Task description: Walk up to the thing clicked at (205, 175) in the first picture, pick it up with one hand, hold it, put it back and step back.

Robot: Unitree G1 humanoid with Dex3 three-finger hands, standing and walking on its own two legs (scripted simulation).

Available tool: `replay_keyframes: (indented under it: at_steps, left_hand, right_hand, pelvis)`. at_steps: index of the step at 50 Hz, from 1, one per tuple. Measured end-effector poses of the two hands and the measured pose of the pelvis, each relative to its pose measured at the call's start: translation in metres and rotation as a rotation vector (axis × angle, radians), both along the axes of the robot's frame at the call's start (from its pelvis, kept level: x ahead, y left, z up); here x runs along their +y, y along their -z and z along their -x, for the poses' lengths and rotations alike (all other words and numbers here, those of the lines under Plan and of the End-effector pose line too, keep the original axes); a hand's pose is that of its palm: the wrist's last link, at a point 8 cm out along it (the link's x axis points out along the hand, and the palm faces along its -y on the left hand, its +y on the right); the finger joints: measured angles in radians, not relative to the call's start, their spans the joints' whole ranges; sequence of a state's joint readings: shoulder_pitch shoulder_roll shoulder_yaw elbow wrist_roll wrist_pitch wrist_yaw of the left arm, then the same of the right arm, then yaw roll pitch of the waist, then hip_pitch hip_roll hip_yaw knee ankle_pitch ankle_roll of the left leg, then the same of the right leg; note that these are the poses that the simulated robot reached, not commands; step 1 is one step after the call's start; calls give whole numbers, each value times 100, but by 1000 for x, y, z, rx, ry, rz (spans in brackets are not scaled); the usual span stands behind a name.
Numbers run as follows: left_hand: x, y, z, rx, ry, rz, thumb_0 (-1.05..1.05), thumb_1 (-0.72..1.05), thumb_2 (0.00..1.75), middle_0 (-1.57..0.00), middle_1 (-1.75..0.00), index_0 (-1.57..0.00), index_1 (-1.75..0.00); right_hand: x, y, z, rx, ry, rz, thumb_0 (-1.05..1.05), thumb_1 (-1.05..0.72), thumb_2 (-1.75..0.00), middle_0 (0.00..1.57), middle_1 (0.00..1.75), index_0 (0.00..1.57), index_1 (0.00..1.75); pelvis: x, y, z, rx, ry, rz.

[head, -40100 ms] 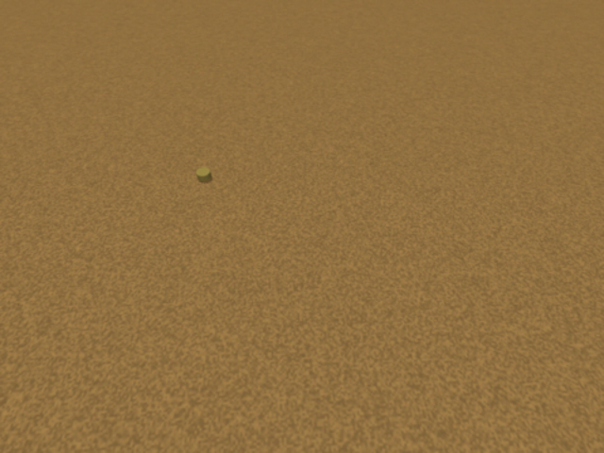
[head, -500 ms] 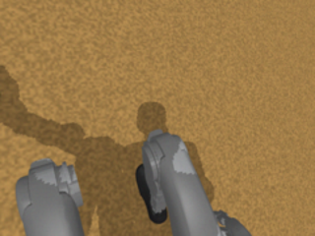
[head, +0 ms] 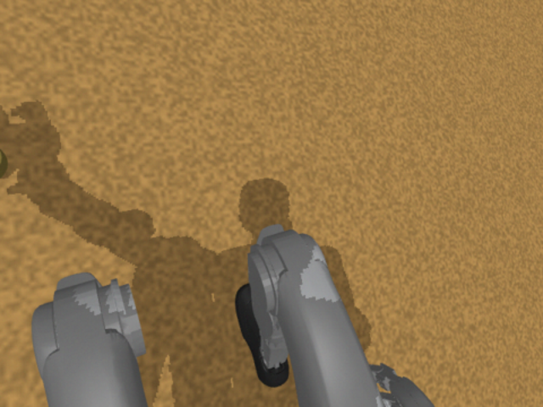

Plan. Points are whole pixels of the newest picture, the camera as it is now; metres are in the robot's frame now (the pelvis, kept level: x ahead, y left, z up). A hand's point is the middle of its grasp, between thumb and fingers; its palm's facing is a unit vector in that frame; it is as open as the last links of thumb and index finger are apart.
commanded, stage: approach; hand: left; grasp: from above
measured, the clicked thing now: out of the picture +0.50 +0.32 -0.31
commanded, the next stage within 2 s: close in in 0.50 s
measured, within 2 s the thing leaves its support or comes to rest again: neither
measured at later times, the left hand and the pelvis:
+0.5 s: hand out of the picture +0.48 +0.32 -0.19, palm faces -0.46 -0.12 -0.88, open 13.8 cm; pelvis -0.01 -0.01 +0.00, yaw +1 degrees
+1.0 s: hand out of the picture +0.48 +0.31 -0.22, palm faces -0.46 -0.12 -0.88, open 13.9 cm; pelvis -0.01 +0.00 +0.00, yaw -1 degrees
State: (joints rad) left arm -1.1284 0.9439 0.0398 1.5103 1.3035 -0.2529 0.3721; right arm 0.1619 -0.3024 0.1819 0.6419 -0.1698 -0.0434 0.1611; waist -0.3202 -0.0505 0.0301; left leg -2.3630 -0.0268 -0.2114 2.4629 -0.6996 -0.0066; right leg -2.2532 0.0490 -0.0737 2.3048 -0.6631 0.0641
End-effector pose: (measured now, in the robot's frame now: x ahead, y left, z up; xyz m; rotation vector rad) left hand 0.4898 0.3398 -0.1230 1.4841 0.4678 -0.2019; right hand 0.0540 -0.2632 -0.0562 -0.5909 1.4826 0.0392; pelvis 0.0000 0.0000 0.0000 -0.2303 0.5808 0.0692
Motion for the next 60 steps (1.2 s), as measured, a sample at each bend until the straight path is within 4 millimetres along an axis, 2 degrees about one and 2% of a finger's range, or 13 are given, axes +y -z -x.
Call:
replay_keyframes:
  at_steps: [8, 12, 15, 19, 23, 29, 32, 35, 38, 44, 49, 60]
  left_hand:
    - [-46, -9, -30, -44, 27, 7, 0, -51, 97, -9, -110, -11, -108]
    - [-61, -6, -33, -20, 1, -9, 0, -51, 97, -9, -109, -11, -107]
    - [-66, -1, -28, 15, -24, -20, 0, -50, 97, -10, -108, -12, -106]
    - [-60, 9, -15, 59, -61, -23, 0, -50, 96, -11, -106, -13, -104]
    - [-37, 13, -3, 69, -102, -23, 0, -49, 96, -12, -104, -14, -103]
    - [4, 5, 0, 51, -132, -31, 0, -51, 97, -11, -104, -13, -103]
    - [14, -1, -6, 43, -110, -40, 0, -52, 99, -12, -105, -12, -104]
    - [13, -2, -13, 42, -81, -28, 0, -52, 100, -11, -106, -12, -105]
    - [3, 5, -16, 60, -44, -2, 0, -51, 100, -11, -107, -12, -106]
    - [-22, 26, -8, 84, 20, 47, 0, -50, 97, -10, -107, -12, -105]
    - [-28, 37, -2, 61, 21, 51, 0, -50, 97, -10, -105, -11, -103]
    - [-27, 62, -1, 45, -31, -6, 0, -49, 96, -10, -102, -11, -101]
  right_hand:
    - [0, -6, 12, -18, 57, 4, 0, -91, -90, 20, 30, 20, 30]
    - [1, -4, 24, -14, 86, -13, 0, -91, -90, 20, 30, 20, 30]
    - [2, -1, 33, -3, 102, -34, 0, -91, -90, 20, 30, 20, 30]
    - [2, 5, 40, 9, 106, -52, 0, -91, -90, 20, 30, 20, 30]
    - [0, 9, 40, 20, 86, -49, 0, -91, -90, 20, 30, 20, 30]
    - [-7, 11, 26, 34, 31, -8, 0, -91, -90, 20, 30, 20, 30]
    - [-10, 8, 16, 39, 6, 12, 0, -91, -90, 20, 30, 20, 30]
    - [-10, 3, 6, 37, -11, 32, 0, -91, -90, 20, 30, 20, 30]
    - [-9, -4, -2, 26, -19, 50, 0, -91, -90, 20, 30, 20, 30]
    - [-4, -17, -6, 8, -33, 62, 0, -90, -89, 20, 29, 20, 30]
    - [-2, -18, 2, 6, -45, 60, 0, -90, -90, 20, 30, 20, 30]
    - [11, -9, 37, 32, -30, 28, 0, -90, -90, 20, 29, 20, 30]
  pelvis:
    - [-1, -3, -1, 24, 4, -3]
    - [-2, -3, 0, 26, 7, -13]
    - [-4, -3, 2, 19, 11, -22]
    - [-7, -1, 5, 3, 16, -32]
    - [-9, 1, 7, -13, 16, -38]
    - [-8, 5, 5, -14, 11, -29]
    - [-7, 5, 2, -9, 6, -21]
    - [-4, 3, 0, -4, 4, -10]
    - [-2, 0, -1, -3, 3, 1]
    - [1, -5, 0, -10, 4, 18]
    - [2, -3, 5, -28, 9, 19]
    - [3, 11, 10, -56, 31, 19]
